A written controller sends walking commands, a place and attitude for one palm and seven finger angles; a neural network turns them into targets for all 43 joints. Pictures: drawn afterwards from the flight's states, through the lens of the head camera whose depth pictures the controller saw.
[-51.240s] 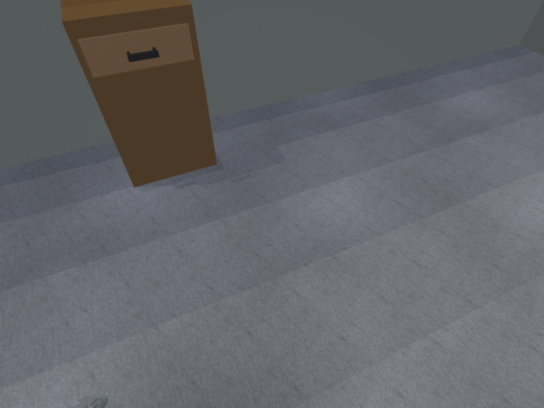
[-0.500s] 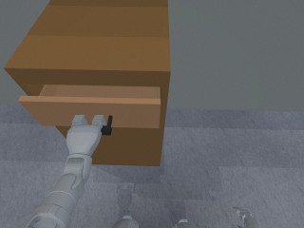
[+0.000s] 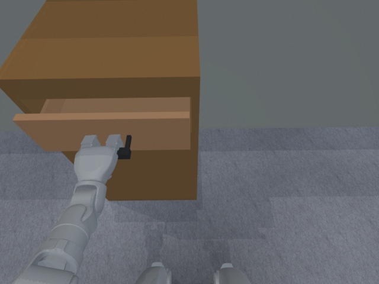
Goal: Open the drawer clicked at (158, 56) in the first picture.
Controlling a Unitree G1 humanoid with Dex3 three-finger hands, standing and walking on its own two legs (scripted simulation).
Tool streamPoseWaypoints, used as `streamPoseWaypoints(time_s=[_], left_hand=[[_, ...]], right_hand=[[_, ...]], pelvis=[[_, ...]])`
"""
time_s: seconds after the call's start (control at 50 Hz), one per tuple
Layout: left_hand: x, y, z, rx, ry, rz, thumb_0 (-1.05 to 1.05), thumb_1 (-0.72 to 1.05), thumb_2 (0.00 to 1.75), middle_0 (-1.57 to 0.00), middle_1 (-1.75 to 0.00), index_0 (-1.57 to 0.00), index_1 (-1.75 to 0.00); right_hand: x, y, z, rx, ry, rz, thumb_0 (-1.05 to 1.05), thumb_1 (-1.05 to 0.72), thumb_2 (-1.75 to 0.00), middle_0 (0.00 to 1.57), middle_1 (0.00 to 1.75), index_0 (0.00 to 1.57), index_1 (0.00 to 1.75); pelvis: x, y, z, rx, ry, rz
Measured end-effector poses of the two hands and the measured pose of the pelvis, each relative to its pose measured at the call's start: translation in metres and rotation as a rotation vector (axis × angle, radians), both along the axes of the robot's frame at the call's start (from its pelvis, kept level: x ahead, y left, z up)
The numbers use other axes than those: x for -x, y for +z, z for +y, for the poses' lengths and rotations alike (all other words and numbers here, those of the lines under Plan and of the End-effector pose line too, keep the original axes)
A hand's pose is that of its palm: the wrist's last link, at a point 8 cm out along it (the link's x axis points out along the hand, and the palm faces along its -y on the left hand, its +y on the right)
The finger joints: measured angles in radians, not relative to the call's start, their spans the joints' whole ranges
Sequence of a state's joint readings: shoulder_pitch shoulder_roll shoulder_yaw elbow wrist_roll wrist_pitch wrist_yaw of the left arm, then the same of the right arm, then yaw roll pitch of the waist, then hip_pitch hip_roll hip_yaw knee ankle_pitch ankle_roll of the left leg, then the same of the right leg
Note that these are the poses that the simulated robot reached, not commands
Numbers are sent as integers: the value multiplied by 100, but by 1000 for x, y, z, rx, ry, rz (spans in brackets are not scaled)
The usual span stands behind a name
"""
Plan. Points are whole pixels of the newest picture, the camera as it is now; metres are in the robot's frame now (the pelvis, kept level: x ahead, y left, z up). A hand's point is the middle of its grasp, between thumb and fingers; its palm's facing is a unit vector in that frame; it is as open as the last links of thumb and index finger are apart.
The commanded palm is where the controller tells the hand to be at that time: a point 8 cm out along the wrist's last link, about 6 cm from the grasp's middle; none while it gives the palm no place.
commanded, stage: pull the drawer open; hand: left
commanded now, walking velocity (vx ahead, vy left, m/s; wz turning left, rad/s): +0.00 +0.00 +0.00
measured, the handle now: (107, 146) +0.44 +0.21 -0.02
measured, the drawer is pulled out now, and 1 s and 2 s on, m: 0.06 0.27 0.30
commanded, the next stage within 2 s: open the thumb to release the handle in 1.32 s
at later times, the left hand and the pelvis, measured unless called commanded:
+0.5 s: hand (96, 218) +0.27 +0.21 -0.04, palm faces -0.02 -0.10 -0.99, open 5.8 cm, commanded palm +0.23 +0.21 +0.01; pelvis +0.03 +0.01 +0.01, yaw -1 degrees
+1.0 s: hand (85, 273) +0.16 +0.21 -0.03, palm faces -0.10 -0.11 -0.99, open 5.9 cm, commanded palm +0.12 +0.21 +0.01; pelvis +0.02 -0.02 -0.02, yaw +0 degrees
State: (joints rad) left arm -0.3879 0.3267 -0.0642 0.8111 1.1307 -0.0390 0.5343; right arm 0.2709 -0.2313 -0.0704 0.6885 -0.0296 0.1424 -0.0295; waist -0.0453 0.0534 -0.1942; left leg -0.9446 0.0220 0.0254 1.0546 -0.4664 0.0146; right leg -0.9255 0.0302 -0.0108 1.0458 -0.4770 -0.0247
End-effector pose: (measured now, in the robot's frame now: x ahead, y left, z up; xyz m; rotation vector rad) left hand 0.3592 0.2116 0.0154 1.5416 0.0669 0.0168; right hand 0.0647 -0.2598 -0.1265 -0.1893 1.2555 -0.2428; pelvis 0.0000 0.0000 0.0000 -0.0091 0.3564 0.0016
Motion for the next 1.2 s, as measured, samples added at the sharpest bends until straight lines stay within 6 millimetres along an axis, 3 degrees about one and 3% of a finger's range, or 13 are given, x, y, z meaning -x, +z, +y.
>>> streamPoseWaypoints(time_s=[0.1, 0.2, 0.38, 0.54, 0.68, 0.84, 1.06, 1.2], left_hand=[[7, 1, 0, 17, 11, 12, 1, 72, 79, -31, -134, -39, -132], [27, 1, 0, 39, 14, 9, 1, 73, 77, -29, -134, -38, -131], [76, 0, 0, 57, 18, -11, 2, 73, 78, -28, -134, -38, -131], [123, 1, -1, 72, 42, -4, 2, 71, 78, -27, -133, -39, -132], [155, 2, -2, 77, 56, 7, 3, 71, 78, -27, -132, -39, -132], [183, 4, -3, 77, 69, 33, 3, 71, 76, -27, -131, -39, -132], [222, 8, -3, 75, 60, 86, 3, 71, 74, -26, -130, -37, -131], [238, 9, -3, 72, 58, 107, 3, 70, 75, -25, -128, -36, -131]], right_hand=[[-3, 6, 0, -8, -27, -29, 1, -91, -90, 20, 29, 20, 30], [-21, 16, 1, -11, -18, -76, 1, -91, -90, 20, 29, 20, 30], [-85, 30, 9, -19, 70, -201, 1, -91, -90, 20, 29, 20, 30], [-149, 42, 29, -51, 186, -347, 1, -91, -90, 20, 29, 20, 30], [-180, 46, 48, -92, 279, -432, 1, -91, -90, 20, 29, 20, 30], [-178, 39, 52, -131, 325, -455, 1, -91, -90, 20, 29, 20, 30], [-148, 13, 29, -119, 303, -388, 1, -91, -90, 20, 29, 20, 30], [-140, -2, 21, -118, 283, -363, 2, -91, -90, 20, 29, 20, 30]], pelvis=[[-3, 5, 1, -3, -19, -6], [-12, 10, 3, -5, -31, -15], [-26, 10, 6, 0, -25, -32], [-33, 7, 6, 0, -13, -48], [-31, 1, 2, -4, -2, -55], [-26, -7, -7, -15, -3, -52], [-17, -19, -18, -34, -11, -35], [-10, -26, -23, -43, -10, -19]])
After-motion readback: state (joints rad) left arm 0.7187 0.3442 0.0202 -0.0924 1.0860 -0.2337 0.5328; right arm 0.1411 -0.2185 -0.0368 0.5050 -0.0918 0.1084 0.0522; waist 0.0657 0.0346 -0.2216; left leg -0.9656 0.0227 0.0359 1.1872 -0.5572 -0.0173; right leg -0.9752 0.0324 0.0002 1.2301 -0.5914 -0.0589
